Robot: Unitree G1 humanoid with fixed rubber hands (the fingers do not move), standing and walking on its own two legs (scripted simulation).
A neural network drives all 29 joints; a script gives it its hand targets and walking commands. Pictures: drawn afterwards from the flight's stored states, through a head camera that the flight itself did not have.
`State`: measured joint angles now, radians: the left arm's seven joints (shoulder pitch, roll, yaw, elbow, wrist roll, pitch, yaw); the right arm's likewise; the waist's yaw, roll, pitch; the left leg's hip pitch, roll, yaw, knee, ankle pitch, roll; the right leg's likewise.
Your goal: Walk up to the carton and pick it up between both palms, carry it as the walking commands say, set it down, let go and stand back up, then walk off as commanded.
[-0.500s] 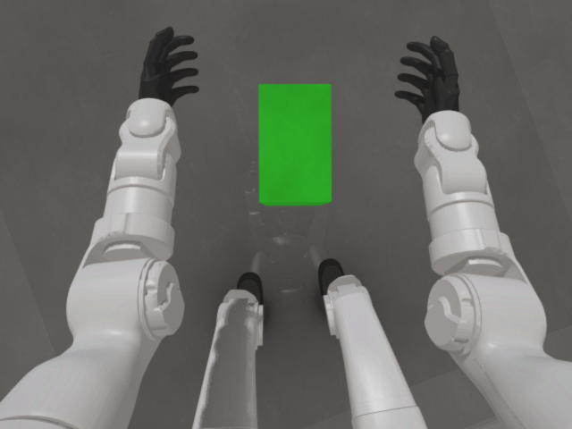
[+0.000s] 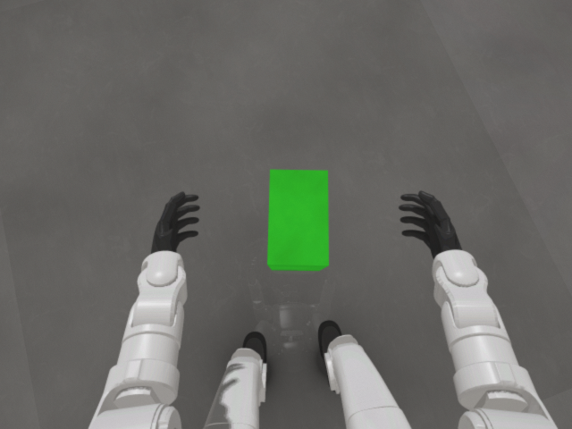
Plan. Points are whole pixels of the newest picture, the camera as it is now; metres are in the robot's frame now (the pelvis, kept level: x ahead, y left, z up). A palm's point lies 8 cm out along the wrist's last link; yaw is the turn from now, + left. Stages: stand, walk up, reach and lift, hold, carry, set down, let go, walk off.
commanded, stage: let go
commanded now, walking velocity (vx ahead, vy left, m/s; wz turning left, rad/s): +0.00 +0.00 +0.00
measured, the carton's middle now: (297, 225) +0.46 -0.04 -0.60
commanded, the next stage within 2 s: stand in 0.84 s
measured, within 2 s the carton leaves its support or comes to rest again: neither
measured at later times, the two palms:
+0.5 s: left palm (88, 366) +0.21 +0.23 -0.02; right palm (500, 341) +0.20 -0.23 -0.02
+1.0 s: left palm (77, 393) +0.18 +0.26 -0.04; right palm (514, 357) +0.18 -0.26 -0.05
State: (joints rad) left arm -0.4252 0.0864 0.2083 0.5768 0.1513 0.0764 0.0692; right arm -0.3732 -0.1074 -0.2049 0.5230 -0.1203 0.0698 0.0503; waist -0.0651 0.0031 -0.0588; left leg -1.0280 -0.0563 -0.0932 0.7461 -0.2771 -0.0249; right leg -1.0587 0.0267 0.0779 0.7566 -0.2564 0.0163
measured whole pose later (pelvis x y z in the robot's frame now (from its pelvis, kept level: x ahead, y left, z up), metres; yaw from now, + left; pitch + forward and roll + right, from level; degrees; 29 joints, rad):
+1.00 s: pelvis +0.07 +0.00 +0.04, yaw -2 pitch +2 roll +0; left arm 0.31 0.25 0.03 0.65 0.03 -0.03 0.00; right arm 0.29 -0.26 -0.03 0.62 -0.04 -0.03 -0.02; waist 0.00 0.02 -0.05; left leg -0.19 -0.01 -0.06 0.52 -0.36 0.00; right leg -0.23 0.03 0.08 0.52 -0.33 0.01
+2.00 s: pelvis +0.09 -0.01 +0.04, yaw -3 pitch +0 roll +0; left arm 0.38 0.20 -0.03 1.00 0.00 0.01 0.04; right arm 0.39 -0.22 0.03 1.04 -0.01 0.01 -0.05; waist -0.01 0.01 -0.02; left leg -0.12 0.01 -0.03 0.51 -0.39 -0.02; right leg -0.18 0.04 0.08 0.54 -0.36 -0.01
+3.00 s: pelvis +0.04 +0.01 +0.04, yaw -6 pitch -1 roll +1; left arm 0.37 0.15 -0.02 1.09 0.01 0.01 0.05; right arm 0.34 -0.16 0.01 1.13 -0.01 0.01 -0.07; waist 0.01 -0.01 0.02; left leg -0.17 0.00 0.03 0.53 -0.34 -0.01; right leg -0.26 0.03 0.12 0.59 -0.31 0.01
